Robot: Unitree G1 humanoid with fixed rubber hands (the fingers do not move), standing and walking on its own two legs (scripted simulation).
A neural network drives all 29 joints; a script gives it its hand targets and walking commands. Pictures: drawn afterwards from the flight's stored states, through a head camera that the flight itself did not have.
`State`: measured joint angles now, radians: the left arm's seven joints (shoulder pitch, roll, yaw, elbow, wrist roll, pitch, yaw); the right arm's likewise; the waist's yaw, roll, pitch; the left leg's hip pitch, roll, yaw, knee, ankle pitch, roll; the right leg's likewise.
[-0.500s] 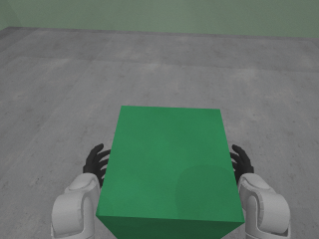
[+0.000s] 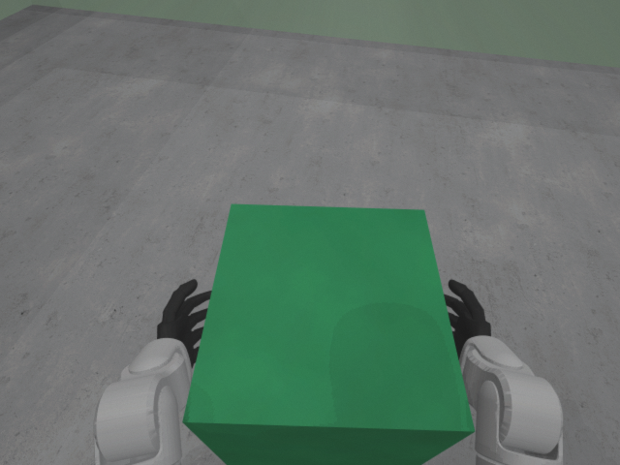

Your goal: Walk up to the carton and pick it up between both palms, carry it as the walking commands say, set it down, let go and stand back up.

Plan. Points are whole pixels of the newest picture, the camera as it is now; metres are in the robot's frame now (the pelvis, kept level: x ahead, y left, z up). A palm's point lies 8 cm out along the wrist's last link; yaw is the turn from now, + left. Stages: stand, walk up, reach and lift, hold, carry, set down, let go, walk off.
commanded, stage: carry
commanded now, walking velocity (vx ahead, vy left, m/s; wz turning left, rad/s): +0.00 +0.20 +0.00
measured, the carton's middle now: (322, 346) +0.28 +0.01 +0.00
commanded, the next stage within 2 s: none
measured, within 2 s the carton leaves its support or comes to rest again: neither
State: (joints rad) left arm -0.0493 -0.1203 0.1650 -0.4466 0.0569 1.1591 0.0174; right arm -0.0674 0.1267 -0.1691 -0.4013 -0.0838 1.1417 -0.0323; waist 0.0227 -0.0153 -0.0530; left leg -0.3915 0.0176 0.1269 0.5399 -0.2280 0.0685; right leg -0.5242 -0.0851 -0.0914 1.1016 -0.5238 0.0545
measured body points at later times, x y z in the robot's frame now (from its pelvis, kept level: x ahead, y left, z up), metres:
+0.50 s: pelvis -0.03 +0.13 -0.01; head -0.02 +0.13 +0.44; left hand +0.24 +0.29 +0.07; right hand +0.24 -0.05 +0.07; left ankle -0.01 +0.26 -0.74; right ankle -0.05 -0.05 -0.73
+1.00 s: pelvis -0.07 +0.19 +0.00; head -0.09 +0.19 +0.45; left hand +0.19 +0.34 +0.08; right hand +0.18 +0.01 +0.08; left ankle -0.01 +0.26 -0.73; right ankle -0.09 +0.07 -0.73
